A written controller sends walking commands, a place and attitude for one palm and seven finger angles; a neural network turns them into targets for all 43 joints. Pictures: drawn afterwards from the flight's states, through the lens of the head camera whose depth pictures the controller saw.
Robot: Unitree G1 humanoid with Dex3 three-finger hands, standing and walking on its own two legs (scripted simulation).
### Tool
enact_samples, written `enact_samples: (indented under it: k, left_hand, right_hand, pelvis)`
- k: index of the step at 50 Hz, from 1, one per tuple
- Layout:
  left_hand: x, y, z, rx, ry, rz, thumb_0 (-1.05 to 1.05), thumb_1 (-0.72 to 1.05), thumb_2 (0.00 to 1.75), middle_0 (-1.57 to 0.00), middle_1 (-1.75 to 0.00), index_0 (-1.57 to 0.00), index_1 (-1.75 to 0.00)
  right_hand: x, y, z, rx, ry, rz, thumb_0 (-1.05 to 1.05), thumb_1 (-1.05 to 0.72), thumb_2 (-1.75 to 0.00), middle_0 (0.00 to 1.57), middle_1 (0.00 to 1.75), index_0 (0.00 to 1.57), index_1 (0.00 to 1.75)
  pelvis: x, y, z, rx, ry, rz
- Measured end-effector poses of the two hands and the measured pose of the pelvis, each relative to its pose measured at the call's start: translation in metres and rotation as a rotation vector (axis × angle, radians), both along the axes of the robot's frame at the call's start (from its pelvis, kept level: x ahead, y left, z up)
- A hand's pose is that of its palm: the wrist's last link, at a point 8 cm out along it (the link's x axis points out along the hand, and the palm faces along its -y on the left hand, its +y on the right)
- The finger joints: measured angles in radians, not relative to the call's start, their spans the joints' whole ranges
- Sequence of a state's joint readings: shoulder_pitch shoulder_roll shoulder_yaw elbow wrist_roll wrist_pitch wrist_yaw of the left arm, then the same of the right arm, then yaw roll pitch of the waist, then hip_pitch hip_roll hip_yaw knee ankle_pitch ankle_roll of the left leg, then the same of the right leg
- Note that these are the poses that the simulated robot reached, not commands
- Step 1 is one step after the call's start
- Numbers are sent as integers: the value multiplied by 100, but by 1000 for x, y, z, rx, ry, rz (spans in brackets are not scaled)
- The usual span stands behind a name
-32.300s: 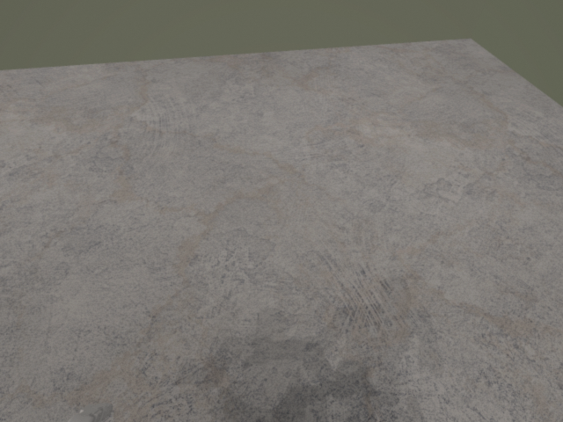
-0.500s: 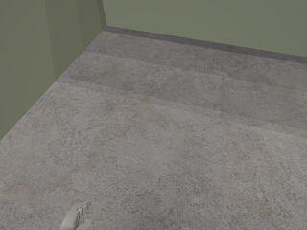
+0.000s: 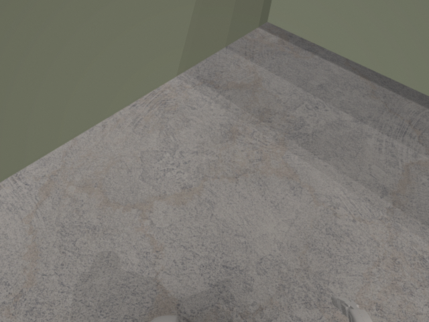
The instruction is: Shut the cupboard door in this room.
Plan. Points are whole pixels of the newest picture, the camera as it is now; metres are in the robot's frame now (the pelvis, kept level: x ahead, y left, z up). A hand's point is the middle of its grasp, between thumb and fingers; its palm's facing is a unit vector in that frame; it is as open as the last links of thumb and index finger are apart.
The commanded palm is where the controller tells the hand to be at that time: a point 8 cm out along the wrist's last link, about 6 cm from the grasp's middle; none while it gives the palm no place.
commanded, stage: walk to a spot facing it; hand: left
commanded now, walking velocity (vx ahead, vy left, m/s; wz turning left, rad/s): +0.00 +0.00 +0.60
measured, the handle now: out of the picture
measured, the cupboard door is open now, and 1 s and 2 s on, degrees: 82 82 82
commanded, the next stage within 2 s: none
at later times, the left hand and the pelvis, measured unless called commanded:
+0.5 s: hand out of the picture +0.10 +0.18 -0.13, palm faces +0.25 -0.93 -0.28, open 7.4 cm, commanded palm none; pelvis +0.01 -0.04 +0.01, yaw +17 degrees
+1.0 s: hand out of the picture -0.13 +0.18 -0.17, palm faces +0.60 -0.74 -0.29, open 7.4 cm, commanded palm none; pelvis -0.01 -0.02 +0.00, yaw +36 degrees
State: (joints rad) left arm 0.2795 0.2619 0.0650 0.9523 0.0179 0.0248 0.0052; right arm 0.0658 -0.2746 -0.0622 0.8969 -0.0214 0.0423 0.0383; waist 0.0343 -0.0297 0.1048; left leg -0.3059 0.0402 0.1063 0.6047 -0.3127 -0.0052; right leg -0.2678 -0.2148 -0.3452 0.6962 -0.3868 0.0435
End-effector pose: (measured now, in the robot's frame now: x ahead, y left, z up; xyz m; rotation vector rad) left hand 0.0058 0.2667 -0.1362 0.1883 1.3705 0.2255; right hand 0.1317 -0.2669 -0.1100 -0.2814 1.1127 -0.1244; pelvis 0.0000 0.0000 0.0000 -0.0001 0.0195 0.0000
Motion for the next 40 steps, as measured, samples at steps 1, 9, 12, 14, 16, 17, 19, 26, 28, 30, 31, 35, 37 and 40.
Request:
enact_samples:
  k: [1, 9, 12, 14, 16, 17, 19, 26, 28, 30, 31, 35, 37, 40]
  left_hand:
    - [-5, 7, -3, 3, 15, 17, 1, 90, 90, -20, -30, -20, -30]
    - [13, 22, 12, 6, -64, 86, 1, 91, 90, -19, -30, -20, -29]
    - [28, 17, 18, 8, -118, 92, 1, 91, 90, -19, -30, -20, -30]
    - [39, 12, 21, 11, -150, 96, 1, 91, 90, -19, -30, -20, -30]
    - [50, 5, 24, 16, -181, 96, 1, 91, 90, -19, -30, -20, -30]
    - [55, 1, 26, 19, -197, 96, 1, 91, 90, -19, -30, -20, -30]
    - [65, -9, 30, 26, -231, 98, 1, 91, 90, -19, -30, -20, -30]
    - [64, -46, 45, 72, -310, 136, 0, 91, 90, -20, -30, -20, -30]
    - [52, -54, 49, 75, -292, 166, 0, 90, 90, -20, -30, -20, -30]
    - [39, -60, 50, 73, -270, 198, 0, 90, 90, -20, -30, -20, -30]
    - [32, -63, 50, 72, -259, 215, 0, 90, 90, -20, -30, -20, -30]
    - [-2, -71, 46, 63, -213, 295, 1, 90, 90, -20, -30, -20, -30]
    - [-23, -73, 43, 58, -184, 339, 1, 90, 90, -20, -30, -20, -30]
    - [-59, -73, 36, 50, -133, 409, 1, 90, 90, -20, -30, -20, -30]
  right_hand:
    - [7, 6, 2, -4, -14, 20, 1, -91, -90, 20, 30, 20, 30]
    - [13, 37, 13, 3, 17, 93, 0, -90, -90, 20, 30, 20, 30]
    - [9, 40, 10, 22, 39, 102, 1, -90, -90, 20, 30, 20, 30]
    - [5, 38, 6, 34, 57, 105, 1, -90, -90, 20, 30, 20, 30]
    - [0, 34, 1, 45, 77, 105, 1, -90, -90, 21, 30, 20, 30]
    - [-2, 31, -2, 49, 88, 105, 1, -90, -90, 21, 30, 20, 30]
    - [-7, 22, -9, 58, 112, 106, 1, -90, -90, 21, 30, 20, 30]
    - [-4, -13, -30, 74, 188, 139, 1, -90, -90, 20, 30, 20, 30]
    - [1, -19, -29, 71, 199, 162, 1, -90, -90, 20, 30, 20, 30]
    - [8, -22, -26, 68, 206, 188, 1, -90, -90, 20, 30, 20, 30]
    - [11, -23, -25, 66, 210, 202, 1, -90, -90, 20, 30, 20, 30]
    - [28, -18, -20, 48, 223, 273, 1, -91, -90, 20, 30, 20, 30]
    - [40, -9, -18, 38, 219, 316, 1, -91, -90, 20, 30, 20, 30]
    - [61, 11, -15, 26, 191, 388, 1, -91, -90, 20, 30, 20, 30]
  pelvis:
    - [0, 2, -1, 5, -4, 11]
    - [3, 10, 15, -19, -6, 99]
    - [5, 7, 17, -15, -1, 131]
    - [6, 3, 17, -12, 3, 153]
    - [7, -3, 16, -9, 5, 175]
    - [7, -7, 16, -7, 6, 187]
    - [8, -15, 14, -2, 8, 214]
    - [12, -45, 9, 23, -3, 315]
    - [13, -49, 13, 34, -6, 341]
    - [14, -53, 16, 42, -6, 368]
    - [14, -54, 18, 46, -6, 382]
    - [15, -57, 21, 56, -2, 438]
    - [13, -56, 21, 55, -1, 464]
    - [9, -51, 19, 48, 0, 504]
